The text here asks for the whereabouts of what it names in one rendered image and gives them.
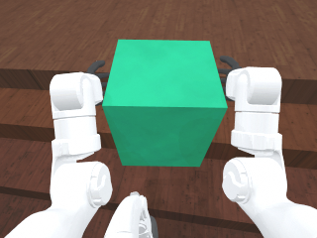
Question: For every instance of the robot right upper arm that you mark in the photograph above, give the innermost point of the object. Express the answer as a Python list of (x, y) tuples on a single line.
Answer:
[(259, 186)]

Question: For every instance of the robot left upper arm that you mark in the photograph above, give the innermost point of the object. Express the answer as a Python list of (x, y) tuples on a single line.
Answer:
[(77, 191)]

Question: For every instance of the right robot hand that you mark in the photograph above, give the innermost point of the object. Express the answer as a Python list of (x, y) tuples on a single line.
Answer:
[(234, 65)]

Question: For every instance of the robot left thigh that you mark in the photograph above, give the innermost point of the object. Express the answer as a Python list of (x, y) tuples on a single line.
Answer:
[(126, 220)]

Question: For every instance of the carton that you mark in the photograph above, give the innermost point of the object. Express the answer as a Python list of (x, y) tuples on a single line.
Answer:
[(163, 102)]

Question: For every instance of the robot left forearm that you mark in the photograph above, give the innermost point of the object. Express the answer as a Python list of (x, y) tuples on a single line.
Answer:
[(73, 99)]

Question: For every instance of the robot right forearm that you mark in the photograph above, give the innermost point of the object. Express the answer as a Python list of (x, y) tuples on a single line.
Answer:
[(256, 92)]

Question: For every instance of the left robot hand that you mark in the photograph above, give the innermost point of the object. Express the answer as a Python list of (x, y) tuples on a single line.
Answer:
[(93, 68)]

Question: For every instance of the left robot shin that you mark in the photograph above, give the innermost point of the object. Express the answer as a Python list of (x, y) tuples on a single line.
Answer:
[(145, 227)]

